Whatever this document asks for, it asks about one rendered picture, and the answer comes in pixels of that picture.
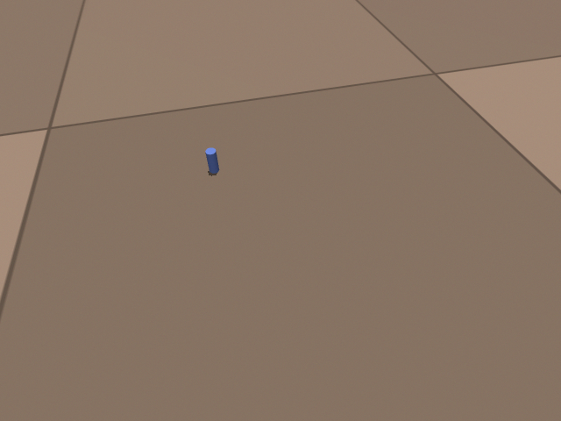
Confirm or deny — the can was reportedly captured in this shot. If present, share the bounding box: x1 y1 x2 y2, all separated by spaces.
205 147 219 174

